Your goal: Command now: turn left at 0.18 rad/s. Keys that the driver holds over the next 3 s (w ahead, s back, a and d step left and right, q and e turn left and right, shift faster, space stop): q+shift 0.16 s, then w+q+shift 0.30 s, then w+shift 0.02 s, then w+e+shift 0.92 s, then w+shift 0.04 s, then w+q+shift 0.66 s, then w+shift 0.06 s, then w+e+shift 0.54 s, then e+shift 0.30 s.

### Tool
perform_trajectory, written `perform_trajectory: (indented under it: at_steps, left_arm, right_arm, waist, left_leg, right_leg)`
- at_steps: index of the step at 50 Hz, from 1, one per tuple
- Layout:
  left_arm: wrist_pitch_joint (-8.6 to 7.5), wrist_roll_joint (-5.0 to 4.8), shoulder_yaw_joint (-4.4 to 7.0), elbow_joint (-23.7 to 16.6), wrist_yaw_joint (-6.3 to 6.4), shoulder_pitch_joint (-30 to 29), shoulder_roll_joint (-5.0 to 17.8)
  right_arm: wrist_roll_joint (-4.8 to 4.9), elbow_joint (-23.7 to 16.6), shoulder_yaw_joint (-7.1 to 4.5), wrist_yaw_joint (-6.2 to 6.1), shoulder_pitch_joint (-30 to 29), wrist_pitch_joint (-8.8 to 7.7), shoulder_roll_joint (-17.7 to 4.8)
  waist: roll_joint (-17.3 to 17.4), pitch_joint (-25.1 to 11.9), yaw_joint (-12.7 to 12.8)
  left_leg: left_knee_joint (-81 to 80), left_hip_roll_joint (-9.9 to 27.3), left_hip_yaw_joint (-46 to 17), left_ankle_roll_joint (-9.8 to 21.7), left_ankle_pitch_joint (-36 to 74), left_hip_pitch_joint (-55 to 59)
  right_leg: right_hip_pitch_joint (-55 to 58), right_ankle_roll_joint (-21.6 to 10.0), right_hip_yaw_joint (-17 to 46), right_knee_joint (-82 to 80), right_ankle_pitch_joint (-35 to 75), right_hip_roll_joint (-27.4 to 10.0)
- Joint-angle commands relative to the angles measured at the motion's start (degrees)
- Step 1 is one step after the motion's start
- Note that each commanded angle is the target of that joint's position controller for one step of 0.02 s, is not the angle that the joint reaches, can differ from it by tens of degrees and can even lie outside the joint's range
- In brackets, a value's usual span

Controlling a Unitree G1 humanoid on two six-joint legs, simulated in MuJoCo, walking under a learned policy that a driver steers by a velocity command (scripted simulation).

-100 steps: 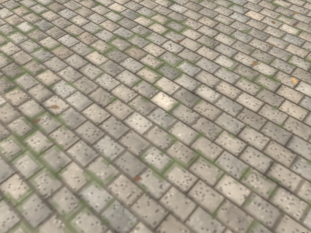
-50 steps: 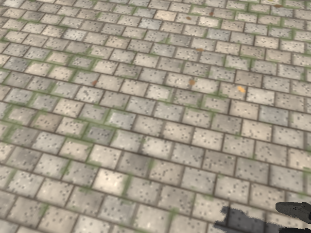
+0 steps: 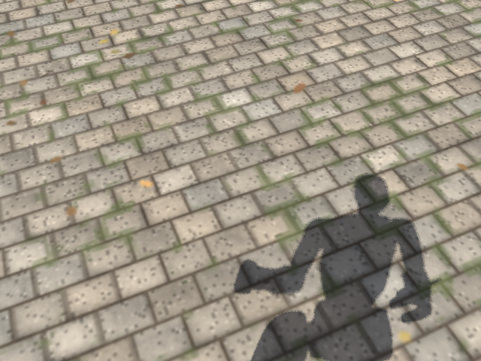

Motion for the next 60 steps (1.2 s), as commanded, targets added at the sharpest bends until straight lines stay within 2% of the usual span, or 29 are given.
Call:
perform_trajectory:
  at_steps: [1,3,8,9,10,11,12,14,18,23,28,31,33,34,35,36,37,38,39,40,42,45,51,54,56,57,58,59,60]
  left_arm:
    - [-1.28,1.54,2.59,-1.9,0.64,4.4,8.0]
    - [-0.60,0.90,3.69,-2.4,2.13,-0.2,10.0]
    - [-0.41,-0.31,4.43,-2.6,2.20,3.9,6.5]
    - [-0.86,-0.38,5.00,-2.1,1.88,7.9,7.5]
    - [-1.08,-0.54,6.30,-0.5,1.63,12.1,11.6]
    - [-1.90,-0.51,7.18,0.1,0.92,14.0,14.8]
    - [-3.22,0.07,6.03,-1.1,1.02,11.2,12.2]
    - [-4.76,-1.45,5.38,-2.2,1.71,6.4,10.2]
    - [-6.27,-0.36,5.25,-0.9,1.74,9.6,10.4]
    - [-5.96,0.24,5.80,1.2,1.30,13.6,12.4]
    - [-5.44,-1.27,5.33,4.8,0.08,17.6,12.6]
    - [-4.73,-3.12,5.48,7.2,-0.49,18.0,15.8]
    - [-4.91,-2.41,4.85,8.8,-0.26,16.6,17.1]
    - [-5.97,-1.39,3.26,7.6,-0.32,15.5,13.0]
    - [-7.15,-2.36,1.15,4.0,-0.66,18.6,3.3]
    - [-8.27,-5.22,2.41,3.8,-0.27,14.9,7.8]
    - [-8.08,-6.20,3.30,2.0,0.34,10.6,9.1]
    - [-7.68,-4.85,3.07,1.7,0.85,9.7,7.5]
    - [-6.98,-3.31,3.24,2.3,0.96,10.5,6.9]
    - [-5.91,-3.73,3.41,3.6,0.29,14.4,5.8]
    - [-3.47,-4.82,3.62,5.3,-0.80,15.7,4.6]
    - [-1.58,-4.11,3.32,3.7,-1.17,12.0,3.2]
    - [-2.66,-3.68,2.68,-1.5,-3.59,0.0,4.6]
    - [-3.08,-4.37,3.57,-3.1,-4.99,1.0,6.4]
    - [-1.07,-4.99,5.95,-1.0,-4.26,14.8,11.3]
    - [0.18,-4.32,8.49,2.9,-3.34,29.3,16.5]
    - [0.55,-4.22,9.04,6.3,-1.92,38.0,16.8]
    - [-0.25,-1.81,7.14,8.1,-2.54,33.5,13.8]
    - [-2.82,-0.03,4.85,3.1,-3.06,23.8,10.7]
  right_arm:
    - [0.96,-4.3,-2.87,-0.13,-3.1,-0.84,-13.7]
    - [1.17,-5.4,-3.13,-0.01,-3.9,-0.94,-12.2]
    - [1.80,-7.7,-3.72,-1.05,-4.5,-1.41,-10.7]
    - [2.49,-8.3,-3.55,-1.11,-4.9,-1.05,-9.1]
    - [2.98,-10.2,-2.79,-0.83,-5.9,-0.81,-6.0]
    - [3.10,-12.2,-2.25,-0.51,-7.7,-1.25,-5.2]
    - [2.62,-12.3,-3.30,-0.24,-8.3,-1.68,-8.4]
    - [2.30,-10.6,-3.71,0.61,-4.4,-1.96,-8.2]
    - [2.76,-11.3,-3.06,1.81,-4.5,-2.50,-6.1]
    - [2.83,-14.6,-1.92,2.77,-8.7,-2.37,-4.2]
    - [3.13,-16.6,-0.34,4.25,-13.9,-3.94,-2.3]
    - [2.10,-16.9,-0.74,5.13,-13.4,-5.25,-4.2]
    - [2.83,-11.4,-4.37,4.12,8.5,-5.29,-10.4]
    - [2.81,-8.2,-6.14,2.37,21.1,-4.36,-14.7]
    - [0.22,-7.5,-6.41,1.41,22.6,-5.11,-21.8]
    - [-0.43,-8.2,-4.89,1.87,20.7,-6.31,-16.0]
    - [0.29,-6.6,-3.62,2.67,18.2,-6.97,-11.8]
    - [0.70,-5.6,-2.94,3.10,15.0,-7.29,-9.4]
    - [0.13,-4.8,-2.48,3.20,10.9,-7.50,-6.8]
    - [-0.83,-4.4,-1.91,3.10,8.2,-7.90,-3.8]
    - [-0.53,-3.0,-1.43,2.62,5.7,-8.69,0.1]
    - [-0.40,-1.1,-1.75,1.46,5.4,-9.18,-0.7]
    - [-1.19,0.1,-2.55,-1.19,9.4,-7.99,-5.6]
    - [-1.11,-0.3,-3.69,-2.97,9.5,-6.43,-11.9]
    - [0.57,-2.1,-4.92,-3.24,4.5,-5.48,-15.9]
    - [1.20,-4.1,-4.99,-2.42,-0.7,-5.80,-15.7]
    - [2.46,-4.7,-3.56,-0.66,-6.2,-6.85,-10.1]
    - [0.84,-8.0,-0.14,0.93,-7.2,-9.54,2.7]
    - [1.84,-12.3,1.37,1.59,2.7,-11.92,4.9]
  waist:
    - [8.0,-3.6,5.6]
    - [9.7,-1.5,2.5]
    - [10.5,-4.1,3.6]
    - [6.3,-7.8,5.3]
    - [-6.7,-6.4,6.3]
    - [-17.0,-3.2,7.6]
    - [-10.3,-0.5,6.0]
    - [-5.8,0.9,2.9]
    - [-6.3,1.3,4.5]
    - [-6.1,5.5,6.2]
    - [-3.7,11.4,6.3]
    - [-6.5,9.8,3.0]
    - [-9.0,-4.3,-10.7]
    - [-6.2,-13.9,-16.6]
    - [14.9,-24.0,-9.5]
    - [9.4,-24.9,-10.5]
    - [7.2,-12.7,-9.4]
    - [6.6,-6.5,-6.6]
    - [7.2,-3.1,-3.3]
    - [10.3,-3.4,-0.1]
    - [6.9,-1.1,1.5]
    - [4.7,5.2,2.5]
    - [-1.3,11.8,0.9]
    - [1.9,5.8,4.2]
    - [8.1,-1.6,13.0]
    - [7.4,-7.1,19.7]
    - [-1.8,-6.1,23.4]
    - [-22.7,3.2,14.2]
    - [-24.2,-7.4,3.2]
  left_leg:
    - [-5.6,6.4,-8.9,6.6,22.2,2.0]
    - [-9.5,8.0,-15.7,9.9,13.7,-3.9]
    - [-6.0,7.5,-22.5,11.1,17.2,-1.7]
    - [-2.0,4.5,-20.3,9.2,2.3,-6.9]
    - [8.2,-2.2,-10.3,4.4,-17.2,-23.3]
    - [24.2,-4.0,-4.1,2.8,-17.3,-35.8]
    - [33.2,0.8,-7.0,3.4,-13.5,-38.9]
    - [37.3,3.2,-7.1,2.4,-5.1,-40.2]
    - [40.9,5.3,-3.6,0.0,5.6,-39.1]
    - [33.5,6.4,-1.9,-0.7,9.3,-40.9]
    - [18.0,4.5,0.5,3.3,6.7,-34.6]
    - [8.3,0.3,5.8,6.4,-0.6,-20.9]
    - [5.4,-5.3,7.7,9.0,2.5,12.3]
    - [10.3,3.1,-3.8,9.3,0.4,36.0]
    - [-4.8,17.9,-33.9,11.3,-29.4,42.2]
    - [-14.4,20.8,-42.7,10.0,-37.5,37.0]
    - [-16.3,20.4,-35.7,8.9,-31.3,29.2]
    - [-15.4,19.6,-27.5,8.8,-22.2,21.2]
    - [-15.5,16.4,-19.9,7.5,-15.7,14.2]
    - [-15.5,14.7,-13.3,6.5,-9.7,9.5]
    - [-18.4,12.0,-4.1,4.7,0.4,7.4]
    - [-21.7,10.7,5.1,3.6,11.3,5.6]
    - [-24.7,9.4,16.6,1.5,29.8,13.3]
    - [-14.2,9.7,19.6,-0.3,71.1,17.7]
    - [1.8,12.2,18.4,1.4,89.7,17.0]
    - [18.0,11.6,15.5,3.0,86.9,9.8]
    - [44.4,2.9,15.2,2.9,43.1,-1.3]
    - [68.1,-9.9,7.6,2.7,-16.6,-21.5]
    - [73.5,-10.1,-6.1,4.3,-18.9,-34.4]
  right_leg:
    - [1.1,0.3,1.2,-2.6,-0.4,-2.4]
    - [2.8,2.0,-1.5,2.5,-0.2,-0.7]
    - [0.4,0.1,1.3,2.1,-1.9,-0.1]
    - [8.0,-1.8,4.3,-3.5,-6.7,-3.4]
    - [18.2,-6.2,14.8,-11.9,-19.3,-12.5]
    - [20.8,-12.0,34.2,-22.2,-30.9,-26.0]
    - [18.3,-12.7,35.4,-22.3,-31.2,-27.9]
    - [17.8,-8.8,24.5,-22.5,-24.2,-23.5]
    - [16.5,-5.6,7.5,-24.0,-11.1,-19.2]
    - [17.5,-5.8,-2.4,-25.2,-5.9,-20.5]
    - [17.0,-7.9,-6.7,-30.1,-0.6,-22.9]
    - [17.7,-8.4,-7.7,-24.6,23.8,-22.4]
    - [8.6,-6.5,-9.9,0.3,50.1,-19.4]
    - [-9.3,-3.4,-7.2,20.2,31.1,-16.0]
    - [-22.0,-0.7,1.4,44.6,-15.1,-5.7]
    - [-25.8,-1.0,11.2,52.6,-13.3,-4.8]
    - [-32.2,-0.8,8.8,54.2,-7.0,-6.0]
    - [-32.9,-0.8,7.4,52.6,-1.9,-8.9]
    - [-30.1,-1.0,6.8,50.1,3.4,-11.3]
    - [-25.4,-1.2,7.5,49.2,7.9,-13.3]
    - [-23.5,-1.4,6.4,48.3,10.8,-14.2]
    - [-27.3,-1.0,5.9,44.7,13.9,-13.6]
    - [-31.7,-3.7,-3.7,24.9,21.6,-8.5]
    - [-17.6,-6.1,-13.4,17.9,19.1,-1.9]
    - [-0.7,-8.2,-13.1,19.8,12.1,0.4]
    - [16.2,-10.9,-8.9,17.7,9.9,0.1]
    - [27.8,-14.1,-2.6,6.2,17.0,-2.9]
    - [27.0,-16.1,8.6,6.3,23.2,-0.7]
    - [30.5,-26.2,38.3,-3.0,1.5,-10.3]
Next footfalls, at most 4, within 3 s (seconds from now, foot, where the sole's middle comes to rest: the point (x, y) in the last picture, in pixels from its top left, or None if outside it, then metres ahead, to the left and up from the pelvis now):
0.66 left None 0.24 0.35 -0.77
1.16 right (142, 299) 0.68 0.31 -0.77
1.58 left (118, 193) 1.09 0.44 -0.77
2.00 right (199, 128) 1.42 0.17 -0.77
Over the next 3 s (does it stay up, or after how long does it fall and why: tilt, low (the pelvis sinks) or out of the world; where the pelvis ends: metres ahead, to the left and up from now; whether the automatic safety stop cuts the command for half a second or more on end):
stays up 2.03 0.36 -0.02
